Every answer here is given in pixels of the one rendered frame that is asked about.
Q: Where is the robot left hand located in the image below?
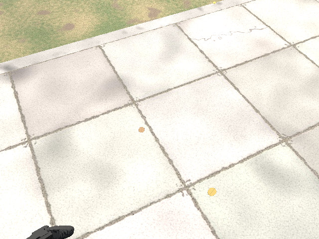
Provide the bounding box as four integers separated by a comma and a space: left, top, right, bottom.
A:
26, 225, 75, 239

